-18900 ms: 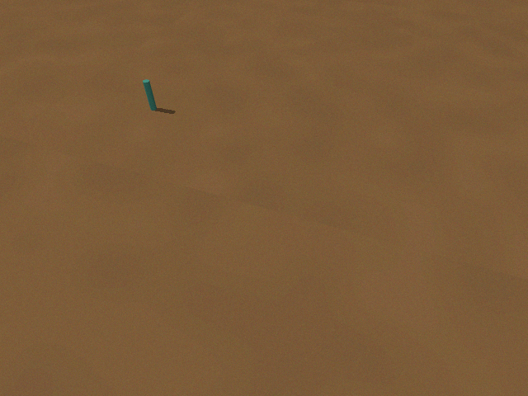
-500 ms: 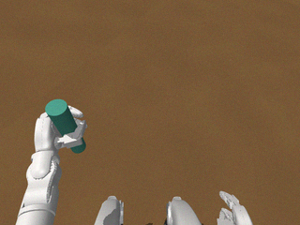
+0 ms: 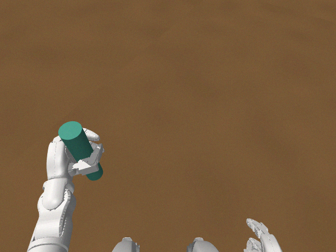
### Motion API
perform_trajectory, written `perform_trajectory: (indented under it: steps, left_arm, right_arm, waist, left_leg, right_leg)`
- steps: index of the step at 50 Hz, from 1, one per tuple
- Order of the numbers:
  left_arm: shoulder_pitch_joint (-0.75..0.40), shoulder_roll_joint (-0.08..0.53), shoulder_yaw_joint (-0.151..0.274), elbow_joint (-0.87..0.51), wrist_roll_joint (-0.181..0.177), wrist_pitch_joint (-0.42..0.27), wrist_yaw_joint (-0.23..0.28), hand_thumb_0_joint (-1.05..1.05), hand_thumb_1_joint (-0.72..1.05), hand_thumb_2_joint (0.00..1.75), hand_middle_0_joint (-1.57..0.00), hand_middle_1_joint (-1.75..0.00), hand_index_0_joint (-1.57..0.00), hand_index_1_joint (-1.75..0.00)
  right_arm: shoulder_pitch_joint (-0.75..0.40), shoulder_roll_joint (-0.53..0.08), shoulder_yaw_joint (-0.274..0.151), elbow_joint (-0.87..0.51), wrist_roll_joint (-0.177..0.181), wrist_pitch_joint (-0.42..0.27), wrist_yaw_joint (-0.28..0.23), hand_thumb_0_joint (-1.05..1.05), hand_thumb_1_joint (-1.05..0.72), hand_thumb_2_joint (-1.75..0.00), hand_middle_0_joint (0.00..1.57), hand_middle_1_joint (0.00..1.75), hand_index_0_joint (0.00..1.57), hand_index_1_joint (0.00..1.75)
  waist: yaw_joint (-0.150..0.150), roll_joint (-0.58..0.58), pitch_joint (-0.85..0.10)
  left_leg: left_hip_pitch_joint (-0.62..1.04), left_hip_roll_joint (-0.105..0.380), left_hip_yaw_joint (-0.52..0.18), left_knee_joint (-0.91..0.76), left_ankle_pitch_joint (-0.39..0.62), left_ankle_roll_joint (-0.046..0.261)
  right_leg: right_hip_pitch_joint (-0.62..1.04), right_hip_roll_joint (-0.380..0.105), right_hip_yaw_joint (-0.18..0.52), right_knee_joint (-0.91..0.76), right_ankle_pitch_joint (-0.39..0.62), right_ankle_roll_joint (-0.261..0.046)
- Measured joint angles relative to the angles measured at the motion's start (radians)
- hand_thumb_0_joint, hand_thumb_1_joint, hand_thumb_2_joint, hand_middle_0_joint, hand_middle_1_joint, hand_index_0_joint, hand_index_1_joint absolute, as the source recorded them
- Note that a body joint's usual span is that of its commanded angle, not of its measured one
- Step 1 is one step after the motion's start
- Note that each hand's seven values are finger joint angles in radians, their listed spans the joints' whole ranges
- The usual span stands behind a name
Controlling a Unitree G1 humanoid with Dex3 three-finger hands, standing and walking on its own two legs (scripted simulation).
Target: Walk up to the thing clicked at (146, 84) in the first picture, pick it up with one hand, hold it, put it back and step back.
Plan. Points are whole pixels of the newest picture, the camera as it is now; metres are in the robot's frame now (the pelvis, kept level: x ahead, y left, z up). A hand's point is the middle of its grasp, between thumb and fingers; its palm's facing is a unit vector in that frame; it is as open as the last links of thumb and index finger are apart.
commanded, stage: lift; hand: left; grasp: from the side
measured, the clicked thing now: (84, 155) +0.34 +0.19 +0.03
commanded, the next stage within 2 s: hold in 0.20 s
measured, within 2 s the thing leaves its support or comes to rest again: neither
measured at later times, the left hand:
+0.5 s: hand (87, 147) +0.34 +0.17 +0.07, palm faces +0.15 -0.99 -0.02, open 5.3 cm
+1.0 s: hand (87, 144) +0.34 +0.17 +0.08, palm faces +0.14 -0.99 -0.02, open 5.3 cm
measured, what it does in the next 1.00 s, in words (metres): stands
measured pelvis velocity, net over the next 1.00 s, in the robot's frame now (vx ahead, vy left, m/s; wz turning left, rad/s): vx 0.01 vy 0.00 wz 0.00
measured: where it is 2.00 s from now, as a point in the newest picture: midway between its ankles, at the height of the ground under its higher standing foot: outside the picture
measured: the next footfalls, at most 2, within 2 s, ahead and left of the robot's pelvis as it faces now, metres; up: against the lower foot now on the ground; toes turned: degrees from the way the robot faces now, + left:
none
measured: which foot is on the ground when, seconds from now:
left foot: down 0.00-1.00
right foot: down 0.00-1.00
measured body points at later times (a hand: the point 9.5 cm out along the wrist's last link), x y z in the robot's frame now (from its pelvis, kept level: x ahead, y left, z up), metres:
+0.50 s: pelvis +0.01 +0.00 +0.02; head +0.07 +0.00 +0.46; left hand +0.33 +0.23 +0.07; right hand +0.14 -0.25 -0.09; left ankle +0.02 +0.14 -0.67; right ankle +0.01 -0.13 -0.67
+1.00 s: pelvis +0.01 +0.00 +0.03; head +0.06 +0.00 +0.47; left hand +0.32 +0.22 +0.09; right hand +0.15 -0.25 -0.08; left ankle +0.02 +0.14 -0.67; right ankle +0.01 -0.13 -0.67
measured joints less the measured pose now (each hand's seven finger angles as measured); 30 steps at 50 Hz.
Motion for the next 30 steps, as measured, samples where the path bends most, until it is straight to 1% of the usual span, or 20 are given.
perform_trajectory:
  steps: [10, 15, 20, 30]
  left_arm:
    - [-0.008, -0.005, 0.006, 0.017, -0.002, -0.009, -0.002, 0.03, 0.19, 1.09, -0.97, -1.12, -1.02, -1.1]
    - [0.004, -0.005, 0.005, 0.013, -0.003, -0.008, -0.01, 0.03, 0.19, 1.09, -0.98, -1.12, -1.02, -1.1]
    - [0.012, -0.009, 0.009, 0.012, -0.005, -0.012, -0.006, 0.03, 0.19, 1.08, -0.98, -1.12, -1.02, -1.1]
    - [0.018, -0.011, -0.003, 0.003, -0.002, -0.008, -0.001, 0.03, 0.19, 1.07, -0.97, -1.12, -1.01, -1.1]
  right_arm:
    - [-0.003, 0.002, -0.002, 0.009, -0.003, 0.007, 0.004, 0.01, -0.91, -0.89, 0.2, 0.3, 0.2, 0.29]
    - [-0.001, 0.001, -0.003, 0.008, -0.003, 0.012, 0.008, 0.01, -0.91, -0.89, 0.2, 0.3, 0.2, 0.29]
    - [0.002, 0.002, -0.003, 0.013, -0.003, 0.016, 0.01, 0.01, -0.91, -0.89, 0.2, 0.3, 0.2, 0.29]
    - [0.005, 0.003, -0.005, 0.017, -0.002, 0.02, 0.012, 0.01, -0.92, -0.89, 0.2, 0.3, 0.2, 0.29]
  waist:
    - [0.0, -0.002, 0.011]
    - [-0.001, 0.001, 0.017]
    - [0.001, 0.0, 0.02]
    - [0.004, 0.003, 0.024]
  left_leg:
    - [0.061, 0.001, 0.002, -0.047, 0.011, -0.003]
    - [0.085, 0.001, 0.004, -0.068, 0.018, -0.002]
    - [0.104, 0.0, 0.006, -0.083, 0.022, -0.001]
    - [0.144, -0.001, 0.011, -0.11, 0.027, 0.0]
  right_leg:
    - [0.059, 0.001, -0.001, -0.043, 0.009, -0.003]
    - [0.083, 0.001, 0.0, -0.065, 0.017, -0.002]
    - [0.101, 0.0, 0.001, -0.08, 0.021, -0.001]
    - [0.141, -0.001, 0.004, -0.108, 0.028, 0.0]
